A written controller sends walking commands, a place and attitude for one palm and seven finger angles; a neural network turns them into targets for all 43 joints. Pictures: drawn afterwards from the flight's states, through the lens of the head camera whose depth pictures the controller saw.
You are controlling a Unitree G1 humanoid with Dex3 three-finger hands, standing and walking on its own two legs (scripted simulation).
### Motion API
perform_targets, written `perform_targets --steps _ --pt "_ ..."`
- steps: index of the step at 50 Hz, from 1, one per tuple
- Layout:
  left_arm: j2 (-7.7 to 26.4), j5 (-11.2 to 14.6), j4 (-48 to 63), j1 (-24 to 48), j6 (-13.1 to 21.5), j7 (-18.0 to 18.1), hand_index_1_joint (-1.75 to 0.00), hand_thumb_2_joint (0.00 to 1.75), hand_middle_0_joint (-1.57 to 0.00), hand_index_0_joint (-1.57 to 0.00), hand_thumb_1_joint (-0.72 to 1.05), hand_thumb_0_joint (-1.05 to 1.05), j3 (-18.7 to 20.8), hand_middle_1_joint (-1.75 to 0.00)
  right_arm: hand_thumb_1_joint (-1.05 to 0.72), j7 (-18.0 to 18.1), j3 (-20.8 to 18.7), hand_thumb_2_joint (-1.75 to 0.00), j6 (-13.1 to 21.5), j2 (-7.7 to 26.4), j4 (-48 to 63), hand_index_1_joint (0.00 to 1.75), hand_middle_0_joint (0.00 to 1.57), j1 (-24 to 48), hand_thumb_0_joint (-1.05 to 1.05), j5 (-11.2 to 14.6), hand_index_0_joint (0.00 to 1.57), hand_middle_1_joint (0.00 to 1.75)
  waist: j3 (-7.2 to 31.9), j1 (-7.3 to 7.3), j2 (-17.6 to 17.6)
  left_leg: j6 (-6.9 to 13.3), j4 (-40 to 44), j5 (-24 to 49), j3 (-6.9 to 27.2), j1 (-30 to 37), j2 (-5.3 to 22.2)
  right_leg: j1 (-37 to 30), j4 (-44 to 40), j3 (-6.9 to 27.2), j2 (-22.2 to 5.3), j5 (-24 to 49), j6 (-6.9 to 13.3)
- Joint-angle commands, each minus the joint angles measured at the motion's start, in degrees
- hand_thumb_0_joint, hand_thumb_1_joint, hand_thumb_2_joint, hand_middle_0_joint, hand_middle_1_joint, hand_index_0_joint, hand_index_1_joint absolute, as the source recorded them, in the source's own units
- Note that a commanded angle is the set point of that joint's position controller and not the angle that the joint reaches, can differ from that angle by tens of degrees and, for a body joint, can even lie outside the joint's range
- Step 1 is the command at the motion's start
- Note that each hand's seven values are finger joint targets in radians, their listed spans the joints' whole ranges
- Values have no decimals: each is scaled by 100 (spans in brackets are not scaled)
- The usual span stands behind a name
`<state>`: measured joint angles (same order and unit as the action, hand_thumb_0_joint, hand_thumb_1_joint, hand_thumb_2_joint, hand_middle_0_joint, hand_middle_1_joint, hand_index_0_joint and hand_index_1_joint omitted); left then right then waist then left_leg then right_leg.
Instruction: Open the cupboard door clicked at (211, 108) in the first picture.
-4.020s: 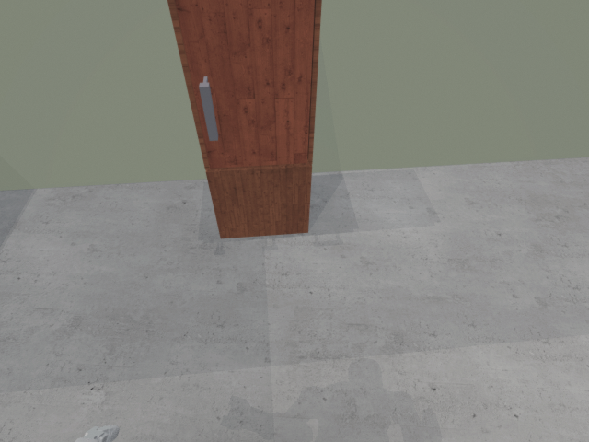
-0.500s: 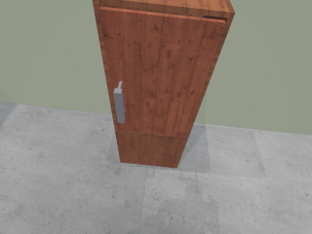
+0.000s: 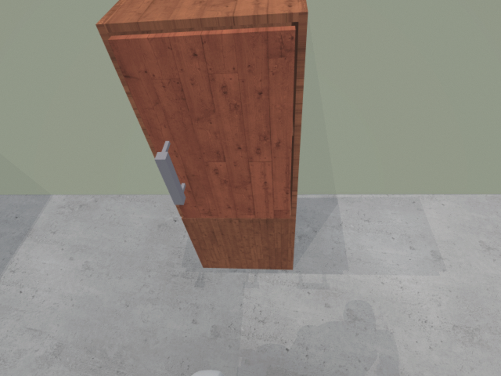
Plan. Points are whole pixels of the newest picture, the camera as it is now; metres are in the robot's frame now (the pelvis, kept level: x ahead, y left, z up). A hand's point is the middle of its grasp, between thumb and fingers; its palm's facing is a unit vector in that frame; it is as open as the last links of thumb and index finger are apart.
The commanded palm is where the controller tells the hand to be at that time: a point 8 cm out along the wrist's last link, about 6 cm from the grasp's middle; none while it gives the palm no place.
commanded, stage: come to a stop and stand still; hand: left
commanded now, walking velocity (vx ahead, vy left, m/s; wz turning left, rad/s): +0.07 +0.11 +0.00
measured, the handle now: (173, 173) +0.61 +0.25 -0.10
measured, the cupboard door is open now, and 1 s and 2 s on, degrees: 0 0 0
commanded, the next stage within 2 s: look again from close up in 0.78 s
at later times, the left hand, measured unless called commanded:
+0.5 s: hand out of the picture -0.03 +0.24 -0.18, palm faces +0.06 -0.98 -0.20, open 7.4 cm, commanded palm none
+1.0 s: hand out of the picture +0.01 +0.25 -0.18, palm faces +0.01 -0.97 -0.23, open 7.4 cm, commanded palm none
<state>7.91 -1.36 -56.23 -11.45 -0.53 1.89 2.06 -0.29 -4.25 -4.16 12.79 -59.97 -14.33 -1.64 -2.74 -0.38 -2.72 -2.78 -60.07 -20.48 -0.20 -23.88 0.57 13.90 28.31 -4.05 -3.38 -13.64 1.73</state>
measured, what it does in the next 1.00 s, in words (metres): steps on the spot: left foot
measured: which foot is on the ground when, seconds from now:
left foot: up 0.00-0.26, down 0.28-1.00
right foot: down 0.00-1.00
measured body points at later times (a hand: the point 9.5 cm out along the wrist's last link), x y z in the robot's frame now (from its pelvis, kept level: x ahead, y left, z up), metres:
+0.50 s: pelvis -0.01 +0.06 -0.01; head +0.00 +0.06 +0.44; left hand -0.03 +0.29 -0.17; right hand +0.03 -0.17 -0.16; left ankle -0.04 +0.17 -0.74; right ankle -0.01 -0.07 -0.74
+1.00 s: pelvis -0.01 +0.06 -0.01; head +0.00 +0.06 +0.44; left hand +0.01 +0.30 -0.16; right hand -0.02 -0.17 -0.16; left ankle -0.04 +0.17 -0.74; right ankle -0.01 -0.07 -0.74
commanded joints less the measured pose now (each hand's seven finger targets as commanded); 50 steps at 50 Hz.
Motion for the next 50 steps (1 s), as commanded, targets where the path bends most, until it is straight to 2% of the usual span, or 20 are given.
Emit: perform_targets --steps 1,6,10,11,12,13,14,15,16,19,22,24,26,33,43,44,45,46,48,50 --pt "1300 -13 211 -475 88 78 -30 90 -20 -20 90 0 330 -30 -90 -9 -45 -90 102 312 446 30 20 92 0 8 20 30 148 301 1142 -63 221 56 167 -598 210 -616 -1364 1539 -1572 384 656" --pt "1398 -68 126 -611 60 3 -30 90 -20 -20 90 0 339 -30 -90 -15 43 -90 191 223 502 30 20 176 0 61 20 30 211 370 1381 43 1616 -297 -143 99 107 -488 -1499 1497 -1383 -36 688" --pt "1392 -36 16 -417 0 -14 -30 90 -20 -20 90 0 332 -30 -90 47 116 -90 287 158 342 30 20 -286 0 91 20 30 318 126 1377 161 3012 222 -350 1211 -7 20 -1272 1225 -1121 -160 496" --pt "1321 1 -35 -324 -27 -21 -30 90 -20 -20 90 0 304 -30 -90 67 139 -90 325 149 220 30 20 -515 0 98 20 30 292 -7 1226 187 3633 612 -418 1760 -7 411 -1127 1058 -963 -467 314" --pt "1134 41 -34 -322 -59 -34 -30 90 -20 -20 90 0 244 -30 -90 88 146 -90 376 288 172 30 20 -639 0 93 20 30 267 -53 681 238 4006 625 -170 2115 216 791 -765 852 -667 -781 128" --pt "834 70 -33 -411 -82 -55 -30 90 -20 -20 90 0 183 -30 -90 105 98 -90 410 599 204 30 20 -624 0 41 20 30 128 -50 -373 480 4450 263 816 1863 970 1094 -107 420 -218 -904 -80" --pt "633 58 20 -403 -81 -77 -30 90 -20 -20 90 0 135 -30 -90 130 77 -90 386 881 342 30 20 -460 0 50 20 30 -51 17 -881 759 4937 -314 1391 1057 1590 837 417 -28 3 -942 -230" --pt "603 26 -28 -328 -94 -85 -30 90 -20 -20 90 0 101 -30 -90 162 106 -90 403 836 362 30 20 -134 0 32 20 30 -207 66 -1038 942 5260 -617 1576 613 1591 718 827 32 19 -1044 -271" --pt "620 1 -151 -305 -112 -88 -30 90 -20 -20 90 0 82 -30 -90 194 155 -90 432 696 330 30 20 83 0 35 20 30 -362 114 -1100 965 5310 -418 1338 493 1402 615 1144 156 -35 -984 -260" --pt "570 31 -454 -701 -68 -115 -30 90 -20 -20 90 0 13 -30 -90 252 245 -90 461 459 220 30 20 278 0 74 20 30 -191 265 -701 977 4767 1245 625 971 1113 414 1089 220 -69 -795 -254" --pt "574 53 -612 -880 44 -77 -30 90 -20 -20 90 0 -44 -30 -90 277 238 -90 514 406 45 30 20 14 0 103 20 30 99 241 -175 782 3982 2623 362 1453 861 -151 -419 279 -76 313 -293" --pt "805 58 -708 -918 126 -30 -30 90 -20 -20 90 0 -59 -30 -90 246 252 -90 549 248 -42 30 20 -148 0 168 20 30 259 119 280 485 3781 2175 175 1373 567 -604 -701 712 -488 1632 -121" --pt "778 67 -766 -733 153 -21 -30 90 -20 -20 90 0 -66 -30 -90 243 261 -90 512 214 -141 30 20 -191 0 141 20 30 201 41 923 373 3841 1804 133 1483 527 -450 -618 696 -486 1670 -60" --pt "615 97 -849 -669 106 16 -30 90 -20 -20 90 0 -105 -30 -90 267 345 -90 563 137 -416 30 20 -331 0 122 20 30 55 77 196 394 4149 1889 135 1536 593 -502 -733 535 -339 1159 -114" --pt "563 99 -856 -665 88 23 -30 90 -20 -20 90 0 -117 -30 -90 278 357 -90 569 46 -547 30 20 -616 0 117 20 30 -124 80 243 397 4275 1678 182 1393 592 -560 -812 480 -303 950 -118" --pt "1598 39 -223 -487 200 39 -30 90 -20 -20 90 0 -150 -30 -90 173 278 -90 535 836 208 30 20 -186 0 95 20 30 -749 -25 424 355 4189 1734 304 1041 355 -121 -456 367 -70 661 -4" --pt "1249 50 -158 -600 231 57 -30 90 -20 -20 90 0 31 -30 -90 228 140 -90 699 848 347 30 20 -230 0 24 20 30 135 90 46 486 3679 2040 380 1072 528 -334 -82 514 -273 719 18" --pt "1345 36 -63 -588 259 48 -30 90 -20 -20 90 0 25 -30 -90 270 100 -90 754 783 383 30 20 -284 0 49 20 30 831 36 -148 549 3447 2380 392 1386 537 -499 20 540 -296 1151 94" --pt "1243 35 49 -589 250 39 -30 90 -20 -20 90 0 54 -30 -90 301 53 -90 725 765 466 30 20 -336 0 73 20 30 933 6 188 581 3283 2220 356 1306 525 -534 24 541 -280 1306 139" --pt "1155 31 133 -567 185 39 -30 90 -20 -20 90 0 57 -30 -90 273 80 -90 655 668 516 30 20 -368 0 57 20 30 565 -10 448 581 3276 1765 277 1034 463 -431 -15 548 -284 1138 137"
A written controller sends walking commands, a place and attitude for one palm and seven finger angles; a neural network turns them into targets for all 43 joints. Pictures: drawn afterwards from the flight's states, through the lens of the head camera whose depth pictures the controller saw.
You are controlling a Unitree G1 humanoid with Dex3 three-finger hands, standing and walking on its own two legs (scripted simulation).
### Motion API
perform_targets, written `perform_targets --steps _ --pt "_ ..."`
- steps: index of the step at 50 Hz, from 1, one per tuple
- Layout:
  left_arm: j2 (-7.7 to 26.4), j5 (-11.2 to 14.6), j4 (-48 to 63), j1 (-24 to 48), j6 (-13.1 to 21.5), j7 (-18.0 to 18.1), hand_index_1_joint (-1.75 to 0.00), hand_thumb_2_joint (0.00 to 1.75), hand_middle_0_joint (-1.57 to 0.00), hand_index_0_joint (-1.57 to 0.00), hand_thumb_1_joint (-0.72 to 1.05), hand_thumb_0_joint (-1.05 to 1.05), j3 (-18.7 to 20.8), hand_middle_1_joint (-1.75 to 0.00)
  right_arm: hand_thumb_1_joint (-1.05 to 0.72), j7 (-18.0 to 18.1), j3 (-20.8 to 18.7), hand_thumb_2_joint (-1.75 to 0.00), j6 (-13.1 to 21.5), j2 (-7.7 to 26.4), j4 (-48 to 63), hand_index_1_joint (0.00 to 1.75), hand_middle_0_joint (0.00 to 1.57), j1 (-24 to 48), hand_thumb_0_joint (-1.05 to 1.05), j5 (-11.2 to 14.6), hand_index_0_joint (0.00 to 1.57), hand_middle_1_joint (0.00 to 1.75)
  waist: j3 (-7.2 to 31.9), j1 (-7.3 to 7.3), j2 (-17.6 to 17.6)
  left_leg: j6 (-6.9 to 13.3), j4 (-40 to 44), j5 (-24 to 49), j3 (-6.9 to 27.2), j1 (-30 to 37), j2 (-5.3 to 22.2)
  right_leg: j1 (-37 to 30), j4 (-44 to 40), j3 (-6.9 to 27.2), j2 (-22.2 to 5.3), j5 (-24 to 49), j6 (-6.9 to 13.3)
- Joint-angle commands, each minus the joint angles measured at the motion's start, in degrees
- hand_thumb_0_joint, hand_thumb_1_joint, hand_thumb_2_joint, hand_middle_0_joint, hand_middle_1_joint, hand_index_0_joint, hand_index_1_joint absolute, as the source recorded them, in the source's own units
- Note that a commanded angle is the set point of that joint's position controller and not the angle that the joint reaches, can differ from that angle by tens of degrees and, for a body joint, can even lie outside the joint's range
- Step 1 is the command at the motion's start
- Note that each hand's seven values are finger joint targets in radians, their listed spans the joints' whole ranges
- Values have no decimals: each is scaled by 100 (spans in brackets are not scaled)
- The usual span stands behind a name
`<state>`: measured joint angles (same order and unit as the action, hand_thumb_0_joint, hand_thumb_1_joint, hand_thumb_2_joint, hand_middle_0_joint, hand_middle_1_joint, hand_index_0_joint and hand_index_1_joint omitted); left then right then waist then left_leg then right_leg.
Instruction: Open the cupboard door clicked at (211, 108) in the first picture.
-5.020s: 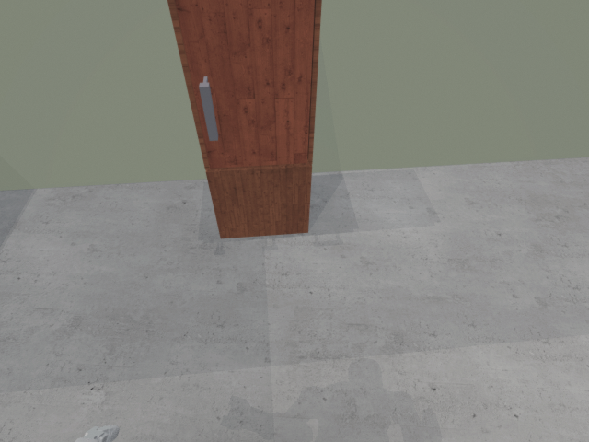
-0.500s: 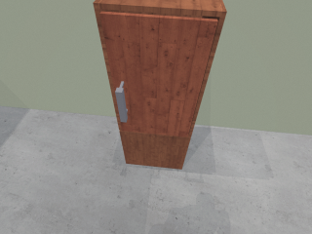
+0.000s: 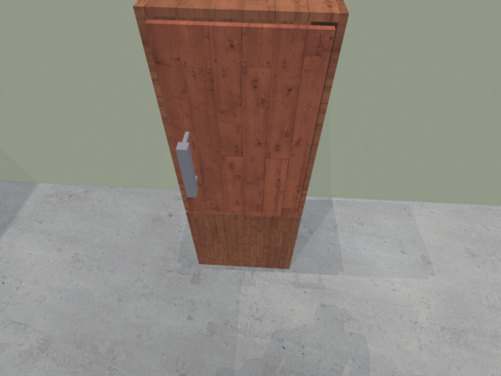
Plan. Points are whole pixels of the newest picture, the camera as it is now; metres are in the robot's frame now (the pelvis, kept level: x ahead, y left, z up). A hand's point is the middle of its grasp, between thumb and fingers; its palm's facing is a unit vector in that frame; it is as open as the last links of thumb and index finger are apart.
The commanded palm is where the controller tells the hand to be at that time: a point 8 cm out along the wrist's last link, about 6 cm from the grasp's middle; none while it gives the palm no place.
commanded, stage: look again from close up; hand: left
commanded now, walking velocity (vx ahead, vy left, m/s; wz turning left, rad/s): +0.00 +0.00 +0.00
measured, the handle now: (189, 165) +0.62 +0.19 -0.09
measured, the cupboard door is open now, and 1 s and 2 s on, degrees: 0 0 0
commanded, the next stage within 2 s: shuffle to correct the standing spot in 0.42 s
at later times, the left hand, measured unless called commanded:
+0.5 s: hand out of the picture +0.03 +0.22 -0.15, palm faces +0.01 -0.96 -0.29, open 7.4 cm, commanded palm none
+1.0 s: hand out of the picture -0.04 +0.16 -0.18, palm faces +0.05 -0.99 -0.14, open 7.4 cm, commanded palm none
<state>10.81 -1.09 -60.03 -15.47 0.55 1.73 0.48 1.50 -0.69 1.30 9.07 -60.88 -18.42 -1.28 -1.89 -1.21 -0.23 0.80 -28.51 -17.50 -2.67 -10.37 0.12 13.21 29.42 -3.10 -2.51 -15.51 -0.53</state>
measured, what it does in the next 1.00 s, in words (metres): stands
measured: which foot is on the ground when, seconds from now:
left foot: down 0.00-1.00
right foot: down 0.00-1.00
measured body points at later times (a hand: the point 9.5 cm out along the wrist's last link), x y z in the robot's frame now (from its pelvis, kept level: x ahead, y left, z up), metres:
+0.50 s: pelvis -0.03 +0.00 +0.00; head -0.05 +0.00 +0.45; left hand +0.03 +0.27 -0.13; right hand +0.05 -0.28 -0.13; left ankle -0.03 +0.11 -0.74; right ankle +0.00 -0.13 -0.74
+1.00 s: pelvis +0.03 +0.01 -0.01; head +0.03 +0.02 +0.44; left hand -0.04 +0.21 -0.17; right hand -0.05 -0.19 -0.16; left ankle -0.03 +0.11 -0.74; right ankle +0.00 -0.12 -0.74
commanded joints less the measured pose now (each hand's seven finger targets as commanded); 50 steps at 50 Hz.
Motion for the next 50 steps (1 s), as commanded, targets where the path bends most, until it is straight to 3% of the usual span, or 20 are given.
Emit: perform_targets --steps 1,3,9,12,23,26,28,31,33,36,38,39,41,42,44,45,47,48,49,50 --pt "938 -1 554 -130 76 50 -30 90 -20 -20 90 0 234 -30 -90 91 -291 -90 100 1099 633 30 20 124 0 29 20 30 282 78 148 221 134 1512 509 -379 513 -260 -112 465 -379 1450 364" --pt "1049 2 634 -45 78 41 -30 90 -20 -20 90 0 251 -30 -90 81 -305 -90 87 1219 679 30 20 240 0 33 20 30 180 79 16 217 194 1615 517 -392 554 -227 -85 447 -370 1555 354" --pt "1290 19 643 268 85 -9 -30 90 -20 -20 90 0 210 -30 -90 -8 -235 -90 38 1378 717 30 20 591 0 15 20 30 -20 88 143 191 487 887 567 -405 539 -126 -521 566 -413 794 275" --pt "1403 18 629 412 86 -39 -30 90 -20 -20 90 0 194 -30 -90 -41 -225 -90 27 1514 721 30 20 749 0 6 20 30 -141 85 38 165 647 613 582 -396 528 -17 -762 629 -441 351 243" --pt "1466 23 461 473 92 -76 -30 90 -20 -20 90 0 135 -30 -90 -98 -147 -90 17 1615 546 30 20 841 0 18 20 30 10 99 45 88 942 407 643 -336 542 -210 -1101 619 -485 126 158" --pt "1403 26 361 407 88 -66 -30 90 -20 -20 90 0 113 -30 -90 -99 -128 -90 12 1562 439 30 20 789 0 29 20 30 -14 112 59 75 995 415 661 -357 548 -267 -1125 561 -494 161 135" --pt "968 25 192 92 26 -46 -30 90 -20 -20 90 0 27 -30 -90 -113 -21 -90 -66 1118 247 30 20 503 0 8 20 30 6 112 116 17 978 -207 555 -396 479 -274 -1181 563 -490 -517 81" --pt "958 -15 144 -192 -42 -54 -30 90 -20 -20 90 0 73 -30 -90 -117 -41 -90 -152 1056 147 30 20 268 0 -18 20 30 -333 147 250 58 869 -1171 514 -761 368 -5 -1261 682 -482 -1637 130" --pt "910 -19 123 -345 -47 -61 -30 90 -20 -20 90 0 110 -30 -90 -110 -47 -90 -153 971 121 30 20 149 0 -18 20 30 -599 162 341 82 693 -1185 454 -948 302 135 -1283 826 -514 -1847 213" --pt "791 -4 93 -568 -15 -67 -30 90 -20 -20 90 0 164 -30 -90 -89 -49 -90 -94 815 35 30 20 -103 0 2 20 30 -523 136 233 132 538 -992 429 -908 292 55 -1089 811 -523 -1690 333" --pt "670 -6 62 -723 5 -68 -30 90 -20 -20 90 0 184 -30 -90 -76 -73 -90 -64 743 3 30 20 -236 0 17 20 30 -523 142 159 174 544 -1130 501 -923 338 96 -946 744 -477 -1684 365" --pt "630 -11 64 -741 3 -69 -30 90 -20 -20 90 0 188 -30 -90 -67 -90 -90 -53 751 -20 30 20 -310 0 26 20 30 -648 124 -53 213 649 -1238 597 -899 397 217 -811 636 -412 -1636 361" --pt "401 -22 52 -779 17 -78 -30 90 -20 -20 90 0 174 -30 -90 -39 -120 -90 -23 745 -90 30 20 -511 0 37 20 30 -818 71 -325 335 984 -1480 915 -858 644 403 -360 335 -200 -1275 317" --pt "277 -29 41 -814 30 -88 -30 90 -20 -20 90 0 153 -30 -90 -23 -142 -90 -1 786 -136 30 20 -621 0 45 20 30 -840 57 -626 442 1229 -1577 1169 -762 839 487 -2 91 -65 -946 275" --pt "80 -48 51 -814 80 -105 -30 90 -20 -20 90 0 125 -30 -90 16 -195 -90 57 822 -197 30 20 -779 0 65 20 30 -787 61 -801 698 1425 -1236 1614 -371 1198 721 497 -180 70 -407 238" --pt "-10 -50 61 -801 108 -105 -30 90 -20 -20 90 0 113 -30 -90 31 -197 -90 82 779 -215 30 20 -841 0 65 20 30 -796 61 -714 778 1367 -875 1650 -240 1288 812 548 -203 70 -374 237" --pt "-111 -35 0 -980 156 -105 -30 90 -20 -20 90 0 120 -30 -90 50 -185 -90 117 653 -221 30 20 -800 0 71 20 30 -661 161 -520 759 995 -25 1344 -253 1197 429 227 -193 14 -208 270" --pt "-113 -24 -89 -1250 179 -94 -30 90 -20 -20 90 0 149 -30 -90 56 -173 -90 136 579 -186 30 20 -712 0 77 20 30 -512 262 -271 634 581 366 996 -528 982 -140 7 -44 -93 133 335" --pt "24 -24 -210 -1557 201 -63 -30 90 -20 -20 90 0 203 -30 -90 57 -156 -90 162 461 -127 30 20 -574 0 96 20 30 -447 379 201 460 -23 594 570 -1121 637 -842 -157 374 -355 537 476" --pt "256 -27 -382 -1977 233 -12 -30 90 -20 -20 90 0 282 -30 -90 32 -115 -90 187 280 -19 30 20 -380 0 99 20 30 -395 503 972 238 -946 333 -83 -1890 164 -1589 -478 1084 -893 1231 717"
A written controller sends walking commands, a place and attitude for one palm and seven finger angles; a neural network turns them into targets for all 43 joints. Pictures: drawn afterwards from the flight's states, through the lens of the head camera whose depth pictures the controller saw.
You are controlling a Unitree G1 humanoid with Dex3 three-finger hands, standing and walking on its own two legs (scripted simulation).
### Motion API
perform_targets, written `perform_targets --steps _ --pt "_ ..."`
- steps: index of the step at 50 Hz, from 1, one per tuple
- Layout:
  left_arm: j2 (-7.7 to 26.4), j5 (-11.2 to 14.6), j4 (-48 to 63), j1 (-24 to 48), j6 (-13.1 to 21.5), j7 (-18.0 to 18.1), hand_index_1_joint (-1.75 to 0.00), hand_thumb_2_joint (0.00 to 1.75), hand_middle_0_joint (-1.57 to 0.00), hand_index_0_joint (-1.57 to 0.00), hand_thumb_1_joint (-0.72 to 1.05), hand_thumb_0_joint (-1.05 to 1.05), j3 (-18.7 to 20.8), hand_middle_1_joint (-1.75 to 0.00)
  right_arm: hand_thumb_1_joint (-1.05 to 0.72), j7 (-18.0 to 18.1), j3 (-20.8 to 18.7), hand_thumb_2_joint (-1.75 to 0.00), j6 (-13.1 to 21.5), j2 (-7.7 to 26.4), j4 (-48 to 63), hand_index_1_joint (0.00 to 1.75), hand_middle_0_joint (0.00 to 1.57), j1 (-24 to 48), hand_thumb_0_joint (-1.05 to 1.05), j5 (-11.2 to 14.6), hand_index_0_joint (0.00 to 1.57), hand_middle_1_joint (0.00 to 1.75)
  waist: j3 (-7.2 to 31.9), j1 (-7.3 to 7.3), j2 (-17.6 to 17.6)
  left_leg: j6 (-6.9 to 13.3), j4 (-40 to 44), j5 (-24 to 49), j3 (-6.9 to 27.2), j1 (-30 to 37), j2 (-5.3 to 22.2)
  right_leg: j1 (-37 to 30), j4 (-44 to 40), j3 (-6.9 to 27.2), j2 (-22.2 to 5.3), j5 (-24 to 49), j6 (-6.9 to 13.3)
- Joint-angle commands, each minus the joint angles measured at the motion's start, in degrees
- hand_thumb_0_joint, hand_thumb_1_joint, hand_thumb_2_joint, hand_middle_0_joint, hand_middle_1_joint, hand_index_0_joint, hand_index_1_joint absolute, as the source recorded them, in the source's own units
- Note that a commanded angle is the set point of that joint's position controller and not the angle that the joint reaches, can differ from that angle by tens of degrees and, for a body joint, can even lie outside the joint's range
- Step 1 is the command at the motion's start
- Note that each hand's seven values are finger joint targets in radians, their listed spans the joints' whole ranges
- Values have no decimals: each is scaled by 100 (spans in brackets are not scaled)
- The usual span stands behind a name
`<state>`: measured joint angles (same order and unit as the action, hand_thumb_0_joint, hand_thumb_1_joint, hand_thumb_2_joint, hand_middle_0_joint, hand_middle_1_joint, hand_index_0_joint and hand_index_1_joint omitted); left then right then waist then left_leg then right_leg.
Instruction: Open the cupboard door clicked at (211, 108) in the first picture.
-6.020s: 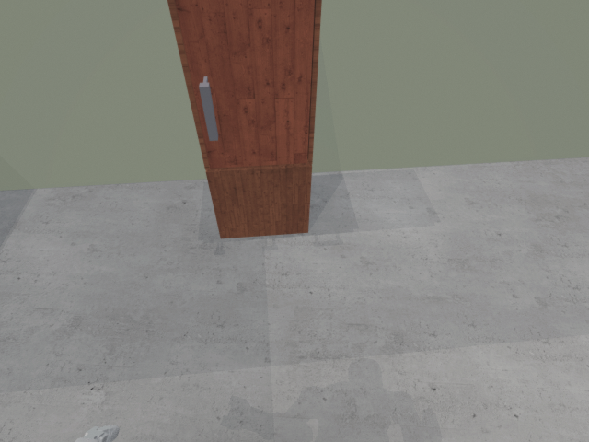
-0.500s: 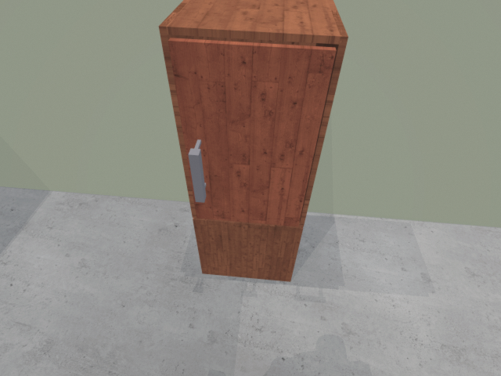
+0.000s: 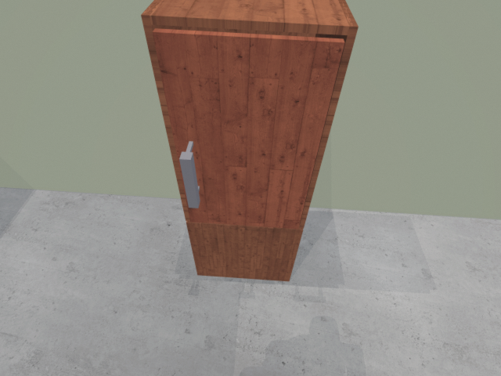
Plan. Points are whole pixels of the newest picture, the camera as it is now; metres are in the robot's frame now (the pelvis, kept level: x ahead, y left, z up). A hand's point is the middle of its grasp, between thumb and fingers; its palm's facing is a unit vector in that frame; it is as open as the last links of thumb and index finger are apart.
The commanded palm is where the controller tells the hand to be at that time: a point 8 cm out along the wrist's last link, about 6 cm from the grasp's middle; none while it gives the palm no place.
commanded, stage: come to a stop and stand still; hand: left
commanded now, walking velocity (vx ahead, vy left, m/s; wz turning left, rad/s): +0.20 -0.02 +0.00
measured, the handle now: (192, 175) +0.60 +0.18 -0.09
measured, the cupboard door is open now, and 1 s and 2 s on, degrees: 0 0 0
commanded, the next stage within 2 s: look again from close up in 1.80 s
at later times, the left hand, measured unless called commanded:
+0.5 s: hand out of the picture +0.08 +0.20 -0.16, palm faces +0.05 -0.97 -0.22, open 7.4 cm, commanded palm none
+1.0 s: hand out of the picture +0.04 +0.21 -0.17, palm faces +0.05 -0.97 -0.22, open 7.4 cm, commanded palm none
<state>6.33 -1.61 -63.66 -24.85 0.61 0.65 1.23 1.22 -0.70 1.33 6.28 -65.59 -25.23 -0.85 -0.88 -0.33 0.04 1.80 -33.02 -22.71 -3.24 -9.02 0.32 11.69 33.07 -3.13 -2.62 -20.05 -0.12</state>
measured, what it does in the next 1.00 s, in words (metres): steps on the spot: left foot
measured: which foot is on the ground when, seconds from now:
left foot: down 0.00-0.02, up 0.04-0.16, down 0.18-1.00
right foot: down 0.00-1.00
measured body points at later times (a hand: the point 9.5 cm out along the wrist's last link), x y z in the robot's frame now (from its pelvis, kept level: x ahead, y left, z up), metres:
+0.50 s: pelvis +0.05 +0.02 +0.01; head +0.05 +0.02 +0.46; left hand +0.07 +0.25 -0.14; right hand +0.11 -0.21 -0.14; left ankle +0.04 +0.10 -0.73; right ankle +0.02 -0.11 -0.73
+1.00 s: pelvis +0.03 +0.02 +0.00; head +0.02 +0.02 +0.45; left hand +0.04 +0.26 -0.15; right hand +0.05 -0.22 -0.15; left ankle +0.04 +0.10 -0.73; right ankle +0.02 -0.11 -0.73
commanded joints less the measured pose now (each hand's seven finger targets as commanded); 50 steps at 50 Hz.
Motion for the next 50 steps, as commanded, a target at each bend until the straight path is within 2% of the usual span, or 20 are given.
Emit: perform_targets --steps 1,2,4,5,7,8,9,11,14,16,20,24,27,33,34,36,38,40,42,50 --pt "968 40 -142 -1392 265 145 -30 90 -20 -20 90 0 289 -30 -90 26 -110 -90 190 418 577 30 20 516 0 36 20 30 -328 480 1421 10 -1301 -246 -381 -2606 17 -1853 -1223 1833 -1602 2198 1027" --pt "981 17 -168 -1519 282 177 -30 90 -20 -20 90 0 311 -30 -90 2 -119 -90 190 418 721 30 20 901 0 28 20 30 -355 599 1137 -11 -1933 -903 -210 -2954 150 -1925 -1354 2127 -1898 2536 1347" --pt "828 -36 -42 -1117 226 242 -30 90 -20 -20 90 0 298 -30 -90 -31 -142 -90 170 284 841 30 20 1122 0 56 20 30 -546 431 614 -3 -1865 -1037 101 -2877 412 -1512 -1187 1713 -1914 2957 1378" --pt "742 -59 76 -680 187 260 -30 90 -20 -20 90 0 263 -30 -90 -39 -136 -90 146 223 794 30 20 949 0 70 20 30 -508 197 603 -16 -1151 -765 149 -2301 457 -1022 -966 1278 -1727 3092 1161" --pt "533 37 265 31 78 241 -30 90 -20 -20 90 0 179 -30 -90 7 -98 -90 90 163 371 30 20 28 0 56 20 30 -375 -289 440 -121 608 1520 -170 -163 223 358 -330 235 -810 2461 472" --pt "319 86 280 -126 40 240 -30 90 -20 -20 90 0 117 -30 -90 61 -167 -90 124 569 218 30 20 -296 0 7 20 30 -118 -234 -449 112 805 3337 670 481 930 793 174 -56 -299 1583 26" --pt "243 107 273 -297 5 263 -30 90 -20 -20 90 0 71 -30 -90 111 -212 -90 93 879 257 30 20 -240 0 31 20 30 150 -99 -948 537 963 4303 1235 445 1664 573 212 -111 -148 -18 -193" --pt "311 67 271 -16 -77 292 -30 90 -20 -20 90 0 38 -30 -90 182 -187 -90 84 1012 253 30 20 208 0 25 20 30 -448 -57 -920 760 1190 5340 1297 119 1734 618 612 24 -153 -669 -156" --pt "402 72 238 -57 -110 284 -30 90 -20 -20 90 0 33 -30 -90 236 -196 -90 51 957 387 30 20 595 0 64 20 30 -247 20 -671 721 858 6625 853 662 1550 608 149 81 -208 -258 -124" --pt "454 57 304 -90 -121 268 -30 90 -20 -20 90 0 68 -30 -90 238 -257 -90 8 1012 487 30 20 703 0 74 20 30 140 25 -666 548 648 6395 611 871 1390 342 -299 49 -176 558 -86" --pt "557 36 415 85 -36 255 -30 90 -20 -20 90 0 50 -30 -90 155 -242 -90 -63 801 635 30 20 976 0 63 20 30 237 18 183 86 655 3555 235 178 782 -292 -754 418 -522 3022 94" --pt "695 41 383 391 44 222 -30 90 -20 -20 90 0 6 -30 -90 38 -145 -90 -68 714 467 30 20 985 0 27 20 30 41 21 269 -16 1158 1818 193 45 636 -374 -1215 432 -617 2061 123" --pt "829 19 367 507 14 177 -30 90 -20 -20 90 0 30 -30 -90 -14 -114 -90 -85 793 434 30 20 985 0 -5 20 30 -456 47 292 3 1323 881 196 -242 537 -88 -1446 497 -605 584 185" --pt "769 43 302 502 8 166 -30 90 -20 -20 90 0 -4 -30 -90 2 -50 -90 -36 827 316 30 20 811 0 10 20 30 -450 58 81 43 1497 1430 336 -136 655 -125 -1311 330 -496 1072 124" --pt "1531 -29 697 661 125 182 -30 90 -20 -20 90 0 -98 -30 -90 -59 -31 -90 11 1280 878 30 20 888 0 -38 20 30 -1175 -8 369 -100 1360 1679 484 -569 358 246 -1165 187 -344 1228 126" --pt "1159 64 706 570 123 218 -30 90 -20 -20 90 0 -11 -30 -90 38 -96 -90 160 1146 981 30 20 656 0 -75 20 30 468 -5 -418 -31 739 3142 557 54 620 -245 -492 227 -440 1508 264" --pt "1081 78 772 513 102 198 -30 90 -20 -20 90 0 -4 -30 -90 73 -106 -90 120 1150 1037 30 20 619 0 -47 20 30 616 0 -241 61 602 2793 540 -24 614 -282 -582 232 -416 1492 281" --pt "1095 64 850 545 62 182 -30 90 -20 -20 90 0 7 -30 -90 59 -110 -90 61 1155 1103 30 20 625 0 -35 20 30 158 -18 197 110 593 2094 447 -435 566 -166 -661 281 -464 1476 284" --pt "1143 60 921 575 28 174 -30 90 -20 -20 90 0 33 -30 -90 59 -143 -90 29 1183 1099 30 20 635 0 -21 20 30 -138 -25 58 113 705 1811 433 -607 556 -29 -677 277 -458 1341 276" --pt "1069 65 891 457 11 185 -30 90 -20 -20 90 0 -4 -30 -90 15 -111 -90 -9 1087 973 30 20 757 0 2 20 30 -254 13 106 113 938 1458 404 -600 572 -48 -915 305 -439 1108 199"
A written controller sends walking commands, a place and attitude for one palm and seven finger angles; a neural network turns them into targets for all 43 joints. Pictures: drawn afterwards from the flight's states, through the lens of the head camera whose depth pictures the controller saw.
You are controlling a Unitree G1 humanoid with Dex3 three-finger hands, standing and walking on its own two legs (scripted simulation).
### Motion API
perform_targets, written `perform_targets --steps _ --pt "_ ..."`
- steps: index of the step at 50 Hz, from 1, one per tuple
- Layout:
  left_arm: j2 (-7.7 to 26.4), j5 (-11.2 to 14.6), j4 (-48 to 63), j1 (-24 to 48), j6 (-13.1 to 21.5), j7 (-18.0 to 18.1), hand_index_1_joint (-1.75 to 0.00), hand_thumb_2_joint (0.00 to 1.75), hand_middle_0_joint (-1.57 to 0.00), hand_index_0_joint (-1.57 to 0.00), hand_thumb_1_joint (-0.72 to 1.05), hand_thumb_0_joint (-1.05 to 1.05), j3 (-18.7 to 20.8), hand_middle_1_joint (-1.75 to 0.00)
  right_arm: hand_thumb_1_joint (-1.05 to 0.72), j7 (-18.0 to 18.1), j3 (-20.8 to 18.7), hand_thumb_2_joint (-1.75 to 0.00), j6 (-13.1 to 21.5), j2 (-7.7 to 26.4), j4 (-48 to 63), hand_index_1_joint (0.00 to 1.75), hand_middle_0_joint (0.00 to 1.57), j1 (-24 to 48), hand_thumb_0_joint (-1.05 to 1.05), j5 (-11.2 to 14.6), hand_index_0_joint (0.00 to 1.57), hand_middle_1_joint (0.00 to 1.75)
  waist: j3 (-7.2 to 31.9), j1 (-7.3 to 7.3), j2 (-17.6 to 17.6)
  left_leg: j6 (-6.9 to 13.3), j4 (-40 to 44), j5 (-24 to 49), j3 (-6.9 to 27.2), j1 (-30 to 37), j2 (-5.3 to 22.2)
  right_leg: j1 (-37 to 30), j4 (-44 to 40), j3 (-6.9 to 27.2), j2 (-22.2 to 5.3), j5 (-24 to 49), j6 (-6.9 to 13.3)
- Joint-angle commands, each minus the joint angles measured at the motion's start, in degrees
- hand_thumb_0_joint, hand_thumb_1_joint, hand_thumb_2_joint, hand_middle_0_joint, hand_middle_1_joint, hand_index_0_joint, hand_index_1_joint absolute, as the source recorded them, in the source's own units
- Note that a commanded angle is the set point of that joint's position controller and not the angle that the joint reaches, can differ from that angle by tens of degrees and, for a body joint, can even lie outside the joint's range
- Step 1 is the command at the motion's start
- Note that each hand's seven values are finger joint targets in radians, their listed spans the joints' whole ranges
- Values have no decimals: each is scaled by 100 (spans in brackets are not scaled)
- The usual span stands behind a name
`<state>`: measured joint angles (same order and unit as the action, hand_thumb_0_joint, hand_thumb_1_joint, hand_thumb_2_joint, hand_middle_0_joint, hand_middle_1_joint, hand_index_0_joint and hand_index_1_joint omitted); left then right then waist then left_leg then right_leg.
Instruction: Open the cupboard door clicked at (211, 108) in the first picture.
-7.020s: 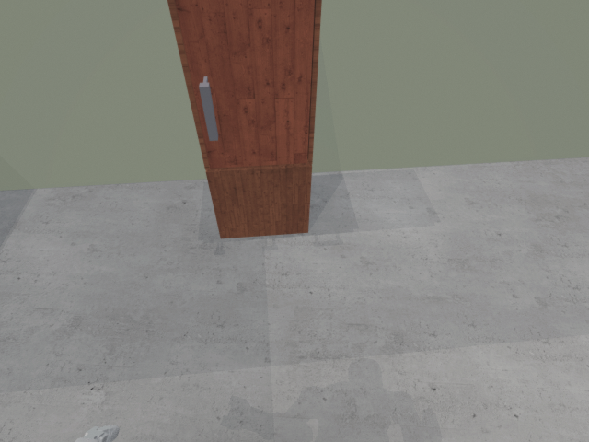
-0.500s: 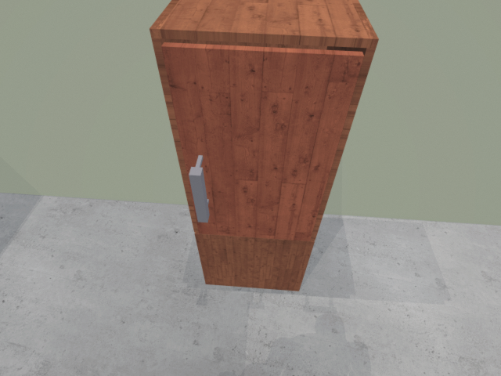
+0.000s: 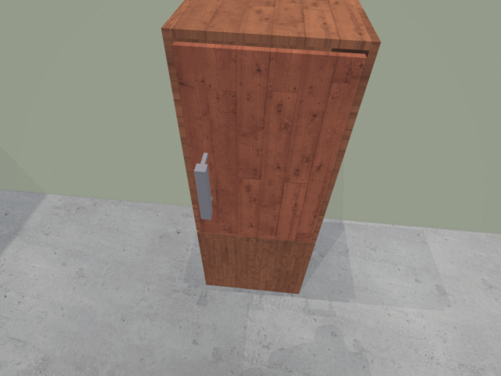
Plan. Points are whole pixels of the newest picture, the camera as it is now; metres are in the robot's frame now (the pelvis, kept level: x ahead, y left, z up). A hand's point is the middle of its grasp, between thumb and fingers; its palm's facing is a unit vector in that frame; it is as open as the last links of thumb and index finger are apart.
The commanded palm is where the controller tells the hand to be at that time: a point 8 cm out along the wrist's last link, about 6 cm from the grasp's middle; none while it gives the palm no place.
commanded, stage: come to a stop and stand still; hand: left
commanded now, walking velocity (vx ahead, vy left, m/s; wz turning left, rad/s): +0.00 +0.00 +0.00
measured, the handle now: (205, 187) +0.57 +0.14 -0.09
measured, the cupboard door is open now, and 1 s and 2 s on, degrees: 0 0 0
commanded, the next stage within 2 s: look again from close up in 0.80 s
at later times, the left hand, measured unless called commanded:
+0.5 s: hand out of the picture -0.06 +0.17 -0.18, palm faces +0.03 -0.99 -0.15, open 7.4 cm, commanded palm none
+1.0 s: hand out of the picture -0.10 +0.16 -0.17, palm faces +0.06 -0.99 -0.15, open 7.4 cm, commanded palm none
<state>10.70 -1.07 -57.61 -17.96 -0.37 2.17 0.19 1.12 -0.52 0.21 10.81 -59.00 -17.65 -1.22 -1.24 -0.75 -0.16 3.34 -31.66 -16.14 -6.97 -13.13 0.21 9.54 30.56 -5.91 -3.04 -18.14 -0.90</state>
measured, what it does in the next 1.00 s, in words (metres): stands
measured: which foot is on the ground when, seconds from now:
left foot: down 0.00-1.00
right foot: down 0.00-1.00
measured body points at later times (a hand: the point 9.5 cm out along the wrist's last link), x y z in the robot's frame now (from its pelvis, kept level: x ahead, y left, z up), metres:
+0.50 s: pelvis -0.03 +0.01 +0.01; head -0.05 +0.03 +0.46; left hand -0.06 +0.22 -0.16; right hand -0.03 -0.21 -0.14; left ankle +0.02 +0.08 -0.73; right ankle -0.02 -0.13 -0.73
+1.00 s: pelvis -0.04 +0.02 +0.01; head -0.05 +0.03 +0.46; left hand -0.10 +0.22 -0.16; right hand -0.06 -0.19 -0.16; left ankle +0.02 +0.08 -0.73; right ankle -0.02 -0.13 -0.73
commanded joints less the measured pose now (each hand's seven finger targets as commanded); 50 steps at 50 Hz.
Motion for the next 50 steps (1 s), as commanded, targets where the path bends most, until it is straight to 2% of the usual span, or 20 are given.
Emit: perform_targets --steps 1,10,14,27,30,34,36,40,44,50 --pt "630 14 283 -236 109 31 -30 90 -20 -20 90 0 97 -30 -90 18 -126 -90 103 640 300 30 20 8 0 43 20 30 -246 58 97 -43 873 696 790 -178 592 189 -709 580 -400 829 260" --pt "492 -13 128 -354 100 32 -30 90 -20 -20 90 0 26 -30 -90 -32 -107 -90 48 561 159 30 20 130 0 57 20 30 -414 61 -15 -104 1345 -200 865 -247 611 324 -1071 589 -373 364 163" --pt "410 -34 62 -470 96 42 -30 90 -20 -20 90 0 19 -30 -90 -39 -127 -90 35 525 103 30 20 68 0 64 20 30 -438 66 46 -104 1511 -469 939 -327 648 309 -1107 536 -345 326 133" --pt "117 -46 -227 -899 86 55 -30 90 -20 -20 90 0 26 -30 -90 -27 -149 -90 -9 372 -172 30 20 -158 0 72 20 30 -521 105 -109 -111 1754 -978 1076 -591 671 321 -1086 463 -299 167 101" --pt "57 -53 -278 -998 80 61 -30 90 -20 -20 90 0 42 -30 -90 -19 -167 -90 -19 336 -222 30 20 -242 0 74 20 30 -441 104 -86 -106 1826 -1084 1128 -604 700 273 -998 413 -261 182 102" --pt "-35 -71 -357 -1145 58 63 -30 90 -20 -20 90 0 68 -30 -90 -4 -182 -90 -25 307 -280 30 20 -268 0 75 20 30 -450 144 -219 -94 2016 -1329 1230 -722 763 208 -826 334 -201 256 91" --pt "-88 -75 -387 -1209 48 61 -30 90 -20 -20 90 0 69 -30 -90 -1 -195 -90 -38 286 -287 30 20 -264 0 72 20 30 -528 156 -138 -91 2050 -1463 1242 -819 770 238 -802 320 -182 191 79" --pt "-122 -83 -411 -1264 66 70 -30 90 -20 -20 90 0 82 -30 -90 -4 -204 -90 -48 205 -312 30 20 -310 0 72 20 30 -535 138 40 -100 1913 -1277 1145 -762 706 365 -909 398 -224 80 103" --pt "-139 -84 -412 -1296 75 75 -30 90 -20 -20 90 0 101 -30 -90 -6 -197 -90 -50 167 -322 30 20 -343 0 72 20 30 -515 112 -57 -108 1879 -1258 1124 -651 692 516 -931 429 -220 -11 105" --pt "-172 -90 -415 -1304 86 77 -30 90 -20 -20 90 0 104 -30 -90 -9 -197 -90 -51 134 -318 30 20 -347 0 63 20 30 -607 95 -18 -124 1868 -1215 1097 -666 672 637 -960 476 -217 -65 112"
